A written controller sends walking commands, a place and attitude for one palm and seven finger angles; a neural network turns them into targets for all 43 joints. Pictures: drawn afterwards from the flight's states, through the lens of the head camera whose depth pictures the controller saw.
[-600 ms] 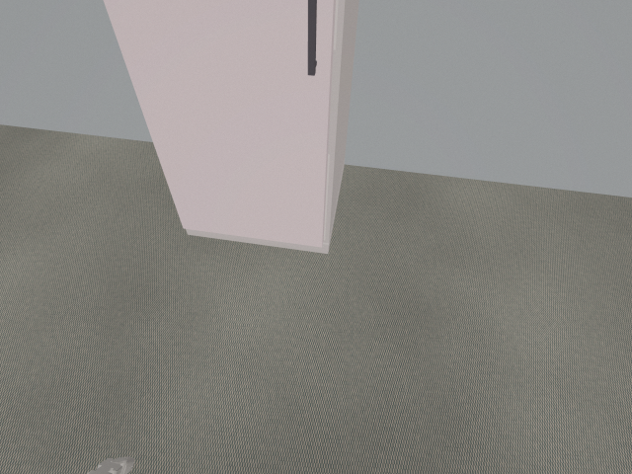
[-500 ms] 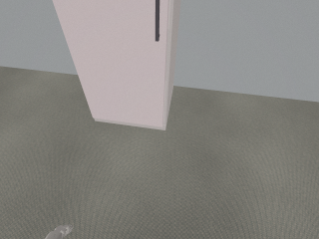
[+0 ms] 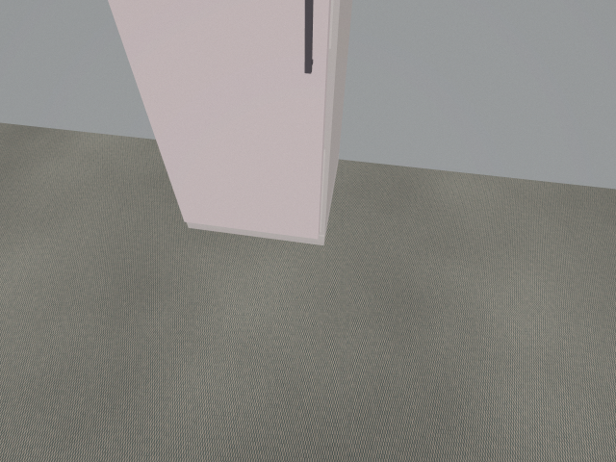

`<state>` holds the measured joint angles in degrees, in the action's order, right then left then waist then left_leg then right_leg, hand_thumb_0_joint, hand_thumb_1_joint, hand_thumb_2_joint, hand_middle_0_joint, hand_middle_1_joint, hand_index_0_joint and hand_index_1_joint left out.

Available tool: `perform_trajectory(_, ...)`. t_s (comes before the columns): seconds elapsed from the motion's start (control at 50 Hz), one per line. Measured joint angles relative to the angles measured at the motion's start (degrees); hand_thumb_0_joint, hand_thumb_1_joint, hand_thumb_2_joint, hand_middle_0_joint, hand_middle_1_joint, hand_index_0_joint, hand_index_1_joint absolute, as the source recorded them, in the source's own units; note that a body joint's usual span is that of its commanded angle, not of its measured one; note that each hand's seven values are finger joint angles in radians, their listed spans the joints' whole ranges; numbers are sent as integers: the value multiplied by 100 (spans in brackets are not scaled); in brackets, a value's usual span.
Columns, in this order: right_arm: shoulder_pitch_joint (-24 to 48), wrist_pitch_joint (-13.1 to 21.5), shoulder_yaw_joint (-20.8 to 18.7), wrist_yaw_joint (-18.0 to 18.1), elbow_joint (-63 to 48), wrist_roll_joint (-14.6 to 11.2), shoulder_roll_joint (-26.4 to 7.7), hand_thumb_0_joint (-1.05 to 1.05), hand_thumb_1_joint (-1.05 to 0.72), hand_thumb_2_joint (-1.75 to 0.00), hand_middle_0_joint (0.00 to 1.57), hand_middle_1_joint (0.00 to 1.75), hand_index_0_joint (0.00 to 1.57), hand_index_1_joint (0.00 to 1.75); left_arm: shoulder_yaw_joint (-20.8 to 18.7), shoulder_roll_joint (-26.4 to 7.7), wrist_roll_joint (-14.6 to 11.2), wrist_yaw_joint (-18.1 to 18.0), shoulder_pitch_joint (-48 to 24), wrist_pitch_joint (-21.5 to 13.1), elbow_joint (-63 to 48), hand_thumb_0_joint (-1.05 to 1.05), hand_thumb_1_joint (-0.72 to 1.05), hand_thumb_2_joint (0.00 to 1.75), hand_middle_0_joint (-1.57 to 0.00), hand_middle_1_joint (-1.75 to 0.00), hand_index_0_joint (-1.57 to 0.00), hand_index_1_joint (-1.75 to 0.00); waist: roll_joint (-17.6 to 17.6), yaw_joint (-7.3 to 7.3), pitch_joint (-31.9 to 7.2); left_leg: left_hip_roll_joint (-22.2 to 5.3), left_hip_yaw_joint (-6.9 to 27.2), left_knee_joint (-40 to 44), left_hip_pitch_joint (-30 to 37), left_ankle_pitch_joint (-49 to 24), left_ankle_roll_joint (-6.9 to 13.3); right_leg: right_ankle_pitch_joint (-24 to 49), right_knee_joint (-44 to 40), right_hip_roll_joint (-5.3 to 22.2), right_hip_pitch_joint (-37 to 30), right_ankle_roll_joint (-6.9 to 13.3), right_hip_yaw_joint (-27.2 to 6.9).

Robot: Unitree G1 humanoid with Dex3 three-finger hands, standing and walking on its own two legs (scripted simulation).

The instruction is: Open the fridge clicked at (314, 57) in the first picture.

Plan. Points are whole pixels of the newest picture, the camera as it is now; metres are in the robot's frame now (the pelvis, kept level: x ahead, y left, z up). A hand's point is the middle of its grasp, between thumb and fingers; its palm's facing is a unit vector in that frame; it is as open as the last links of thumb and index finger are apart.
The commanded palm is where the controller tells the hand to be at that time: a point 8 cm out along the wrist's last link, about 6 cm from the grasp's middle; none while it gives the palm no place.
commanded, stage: stand and wait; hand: right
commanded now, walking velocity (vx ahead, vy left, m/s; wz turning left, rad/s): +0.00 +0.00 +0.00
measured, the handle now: out of the picture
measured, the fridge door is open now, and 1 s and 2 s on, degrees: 0 0 0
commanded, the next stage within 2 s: look at it before walking up in 0.22 s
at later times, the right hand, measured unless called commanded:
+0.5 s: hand out of the picture +0.08 -0.24 -0.16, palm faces -0.03 +0.94 -0.33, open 7.4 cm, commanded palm none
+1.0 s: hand out of the picture +0.08 -0.24 -0.15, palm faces -0.03 +0.94 -0.34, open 7.4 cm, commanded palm none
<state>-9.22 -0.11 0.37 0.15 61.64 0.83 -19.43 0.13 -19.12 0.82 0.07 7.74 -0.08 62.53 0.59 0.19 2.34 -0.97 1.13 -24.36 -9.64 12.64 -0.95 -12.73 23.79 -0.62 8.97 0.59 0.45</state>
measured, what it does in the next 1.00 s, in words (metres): stands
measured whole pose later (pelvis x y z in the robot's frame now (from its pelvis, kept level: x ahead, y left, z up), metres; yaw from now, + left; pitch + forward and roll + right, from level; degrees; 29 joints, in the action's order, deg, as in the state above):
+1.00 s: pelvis +0.00 +0.01 +0.00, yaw +1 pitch -2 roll +0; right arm -8.0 0.4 0.3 0.1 62.2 0.9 -19.5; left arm 0.4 -19.2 0.7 0.1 6.1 -0.5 63.5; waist 0.4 0.4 2.1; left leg -0.4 1.4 -21.8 -8.4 11.5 -0.5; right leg -11.6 21.0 0.0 7.4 0.0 0.7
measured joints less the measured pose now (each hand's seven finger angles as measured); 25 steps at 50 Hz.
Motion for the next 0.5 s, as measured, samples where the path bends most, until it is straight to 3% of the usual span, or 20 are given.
perform_trajectory(0.5,144,53,11,-7,29,11,30,0,-90,-90,20,30,20,30,20,24,-7,18,-83,-45,88,0,90,89,-20,-30,-20,-30,-13,-18,-53,36,7,134,5,-101,34,112,-167,37,-27,-40,7)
